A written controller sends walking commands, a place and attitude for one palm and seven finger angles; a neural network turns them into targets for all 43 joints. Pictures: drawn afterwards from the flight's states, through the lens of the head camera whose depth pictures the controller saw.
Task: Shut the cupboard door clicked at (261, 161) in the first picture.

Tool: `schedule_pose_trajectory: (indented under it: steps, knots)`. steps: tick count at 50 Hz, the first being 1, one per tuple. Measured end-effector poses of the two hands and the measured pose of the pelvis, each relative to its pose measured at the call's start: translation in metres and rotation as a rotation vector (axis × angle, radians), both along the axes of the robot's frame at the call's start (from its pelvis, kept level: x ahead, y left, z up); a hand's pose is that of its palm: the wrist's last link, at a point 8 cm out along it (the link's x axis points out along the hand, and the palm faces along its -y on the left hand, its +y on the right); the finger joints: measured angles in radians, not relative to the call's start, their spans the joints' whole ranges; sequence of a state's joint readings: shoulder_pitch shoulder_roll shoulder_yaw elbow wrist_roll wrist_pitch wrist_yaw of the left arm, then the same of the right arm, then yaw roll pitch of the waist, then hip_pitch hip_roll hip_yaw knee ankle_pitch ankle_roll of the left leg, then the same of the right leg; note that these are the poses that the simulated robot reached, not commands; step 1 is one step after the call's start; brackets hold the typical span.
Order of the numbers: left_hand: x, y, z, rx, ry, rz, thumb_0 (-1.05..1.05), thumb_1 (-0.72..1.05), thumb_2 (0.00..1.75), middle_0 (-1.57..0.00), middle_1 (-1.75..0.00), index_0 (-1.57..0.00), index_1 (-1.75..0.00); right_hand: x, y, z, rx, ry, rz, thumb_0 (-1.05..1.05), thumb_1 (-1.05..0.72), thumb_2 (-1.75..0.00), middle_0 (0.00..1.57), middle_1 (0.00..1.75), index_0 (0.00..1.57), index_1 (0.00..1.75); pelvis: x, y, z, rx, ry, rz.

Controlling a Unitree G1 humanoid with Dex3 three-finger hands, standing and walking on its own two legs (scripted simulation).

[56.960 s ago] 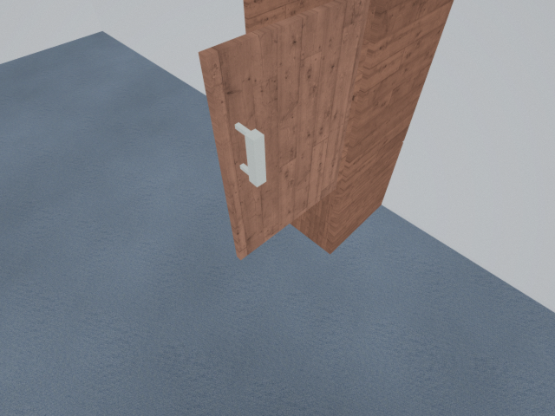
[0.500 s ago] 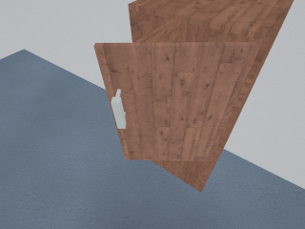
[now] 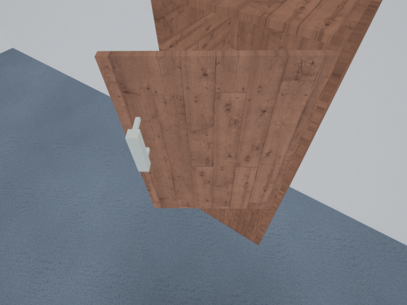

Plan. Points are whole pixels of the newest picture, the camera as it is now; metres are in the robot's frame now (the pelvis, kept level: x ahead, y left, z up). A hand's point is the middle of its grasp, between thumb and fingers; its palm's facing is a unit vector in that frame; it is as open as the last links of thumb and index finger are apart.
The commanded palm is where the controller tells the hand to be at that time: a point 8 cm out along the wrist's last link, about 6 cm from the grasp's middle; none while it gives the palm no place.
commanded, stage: look again from close up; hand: left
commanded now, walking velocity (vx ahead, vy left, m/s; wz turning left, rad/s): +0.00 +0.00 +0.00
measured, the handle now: (140, 144) +0.44 +0.17 +0.04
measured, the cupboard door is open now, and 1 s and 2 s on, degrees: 33 33 33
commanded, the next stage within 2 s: raise the hand and make a fist in 0.28 s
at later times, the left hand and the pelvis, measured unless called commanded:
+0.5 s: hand (121, 296) +0.15 +0.18 -0.09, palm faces +0.25 -0.94 -0.22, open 7.3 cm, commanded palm +0.11 +0.22 -0.06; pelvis +0.01 -0.03 -0.01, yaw +2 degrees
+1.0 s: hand out of the picture +0.13 +0.16 -0.02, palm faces +0.00 -1.00 -0.05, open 5.2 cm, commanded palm +0.11 +0.22 -0.02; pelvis -0.08 -0.03 -0.09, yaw +1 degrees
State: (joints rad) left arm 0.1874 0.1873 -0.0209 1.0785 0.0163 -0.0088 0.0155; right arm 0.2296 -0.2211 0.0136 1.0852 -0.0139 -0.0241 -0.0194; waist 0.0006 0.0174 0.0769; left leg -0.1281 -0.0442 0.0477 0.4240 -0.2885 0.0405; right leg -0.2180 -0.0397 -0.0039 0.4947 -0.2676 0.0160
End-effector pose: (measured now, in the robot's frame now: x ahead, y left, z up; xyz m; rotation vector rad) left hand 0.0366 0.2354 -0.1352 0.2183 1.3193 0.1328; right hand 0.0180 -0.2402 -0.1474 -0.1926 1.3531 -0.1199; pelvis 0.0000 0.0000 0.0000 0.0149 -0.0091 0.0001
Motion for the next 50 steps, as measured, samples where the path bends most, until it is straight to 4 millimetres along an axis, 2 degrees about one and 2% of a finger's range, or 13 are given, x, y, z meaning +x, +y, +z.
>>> schedule_pose_trajectory:
  steps: [12, 20, 21, 22, 27, 30, 32, 34, 36, 40, 44, 47, 50]
  knots:
    - [0.013, -0.016, 0.001, 0.004, -0.02, 0.016, 0.0, 0.91, 0.9, -0.2, -0.3, -0.21, -0.3, 0.032, -0.01, 0.0, 0.012, -0.039, 0.016, 0.01, -0.91, -0.9, 0.2, 0.3, 0.2, 0.3, 0.012, -0.018, 0.001, -0.001, 0.006, 0.007]
    - [0.011, -0.021, 0.002, 0.019, -0.025, 0.032, 0.0, 0.91, 0.9, -0.2, -0.3, -0.2, -0.3, 0.04, -0.019, 0.001, 0.012, -0.047, 0.019, 0.01, -0.91, -0.9, 0.2, 0.3, 0.2, 0.3, 0.015, -0.026, 0.001, -0.006, 0.008, 0.013]
    - [0.019, -0.017, 0.007, 0.011, -0.085, 0.106, 0.0, 0.9, 0.9, -0.2, -0.3, -0.21, -0.3, 0.043, -0.021, 0.003, -0.01, -0.081, 0.023, 0.01, -0.91, -0.9, 0.2, 0.3, 0.2, 0.3, 0.013, -0.028, -0.001, -0.006, -0.001, 0.01]
    - [0.034, -0.012, 0.018, 0.028, -0.217, 0.124, 0.01, 0.9, 0.9, -0.21, -0.3, -0.21, -0.3, 0.048, -0.025, 0.005, -0.035, -0.149, 0.019, 0.01, -0.91, -0.9, 0.2, 0.3, 0.2, 0.3, 0.011, -0.029, -0.004, -0.004, -0.002, 0.006]
    - [0.11, -0.015, 0.106, 0.044, -0.885, 0.107, 0.01, 0.91, 0.9, -0.23, -0.33, -0.23, -0.33, 0.088, -0.037, 0.017, -0.044, -0.514, 0.026, 0.01, -0.91, -0.9, 0.2, 0.3, 0.2, 0.3, 0.004, -0.031, -0.021, 0.013, 0.045, 0.041]
    - [0.127, -0.021, 0.132, -0.021, -1.17, 0.038, 0.01, 0.91, 0.9, -0.26, -0.36, -0.26, -0.36, 0.112, -0.043, 0.024, -0.037, -0.657, 0.055, 0.01, -0.91, -0.9, 0.2, 0.3, 0.2, 0.3, -0.01, -0.036, -0.033, 0.02, 0.111, 0.029]
    - [0.123, -0.028, 0.133, -0.078, -1.301, -0.045, 0.0, 0.91, 0.9, -0.28, -0.39, -0.28, -0.39, 0.126, -0.047, 0.028, -0.039, -0.739, 0.082, 0.01, -0.91, -0.9, 0.2, 0.3, 0.2, 0.3, -0.021, -0.04, -0.046, 0.029, 0.154, 0.01]
    - [0.11, -0.032, 0.122, -0.128, -1.355, -0.132, 0.0, 0.91, 0.9, -0.31, -0.42, -0.31, -0.42, 0.136, -0.05, 0.029, -0.047, -0.811, 0.111, 0.01, -0.9, -0.9, 0.2, 0.3, 0.2, 0.3, -0.033, -0.042, -0.06, 0.031, 0.185, -0.002]
    - [0.093, -0.031, 0.106, -0.17, -1.338, -0.157, 0.0, 0.91, 0.9, -0.34, -0.46, -0.35, -0.46, 0.143, -0.052, 0.029, -0.057, -0.865, 0.127, 0.01, -0.9, -0.9, 0.2, 0.3, 0.2, 0.3, -0.044, -0.043, -0.074, 0.028, 0.202, -0.002]
    - [0.059, -0.021, 0.081, -0.173, -1.268, -0.078, 0.01, 0.9, 0.9, -0.42, -0.53, -0.42, -0.53, 0.145, -0.047, 0.025, -0.072, -0.924, 0.149, 0.02, -0.9, -0.9, 0.2, 0.3, 0.2, 0.3, -0.061, -0.041, -0.091, 0.01, 0.21, 0.008]
    - [0.049, -0.016, 0.09, -0.127, -1.316, -0.069, 0.01, 0.9, 0.9, -0.49, -0.61, -0.49, -0.61, 0.131, -0.029, 0.015, -0.063, -0.909, 0.173, 0.02, -0.91, -0.9, 0.2, 0.3, 0.2, 0.3, -0.073, -0.036, -0.098, -0.015, 0.199, 0.02]
    - [0.058, -0.02, 0.105, -0.141, -1.37, -0.125, 0.02, 0.9, 0.9, -0.54, -0.67, -0.54, -0.67, 0.113, -0.014, 0.005, -0.037, -0.866, 0.176, 0.02, -0.9, -0.9, 0.2, 0.3, 0.2, 0.3, -0.078, -0.032, -0.098, -0.028, 0.19, 0.026]
    - [0.071, -0.023, 0.112, -0.178, -1.357, -0.171, 0.01, 0.9, 0.9, -0.6, -0.73, -0.6, -0.73, 0.091, 0.0, -0.002, -0.009, -0.812, 0.154, 0.02, -0.9, -0.9, 0.2, 0.3, 0.2, 0.3, -0.081, -0.027, -0.094, -0.034, 0.184, 0.027]
